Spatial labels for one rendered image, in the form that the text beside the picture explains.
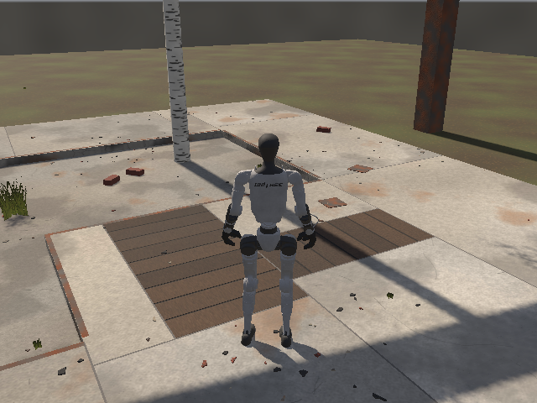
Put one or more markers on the robot left upper arm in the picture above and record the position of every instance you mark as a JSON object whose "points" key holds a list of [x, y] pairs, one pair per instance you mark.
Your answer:
{"points": [[238, 190]]}

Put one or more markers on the robot shin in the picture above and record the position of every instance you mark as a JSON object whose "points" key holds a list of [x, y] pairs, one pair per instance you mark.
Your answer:
{"points": [[248, 302], [286, 307]]}

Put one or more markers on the robot right hand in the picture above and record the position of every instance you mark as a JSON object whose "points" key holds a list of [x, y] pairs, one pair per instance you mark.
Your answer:
{"points": [[305, 237]]}

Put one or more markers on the robot left shin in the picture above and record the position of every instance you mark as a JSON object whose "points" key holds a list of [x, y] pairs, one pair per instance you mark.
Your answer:
{"points": [[248, 302]]}

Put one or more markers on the robot left forearm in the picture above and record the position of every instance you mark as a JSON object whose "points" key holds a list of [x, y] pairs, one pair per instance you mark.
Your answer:
{"points": [[229, 222]]}

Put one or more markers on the robot right shin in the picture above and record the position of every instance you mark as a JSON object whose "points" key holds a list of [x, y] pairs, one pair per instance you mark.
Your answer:
{"points": [[286, 307]]}

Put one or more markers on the robot right forearm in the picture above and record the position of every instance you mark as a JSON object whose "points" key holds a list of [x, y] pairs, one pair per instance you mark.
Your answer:
{"points": [[306, 222]]}

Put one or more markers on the robot left hand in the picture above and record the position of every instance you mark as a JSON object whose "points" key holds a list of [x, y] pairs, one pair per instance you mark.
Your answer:
{"points": [[234, 233]]}

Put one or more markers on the robot right upper arm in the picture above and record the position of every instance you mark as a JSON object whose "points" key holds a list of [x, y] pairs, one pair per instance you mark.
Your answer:
{"points": [[294, 178]]}

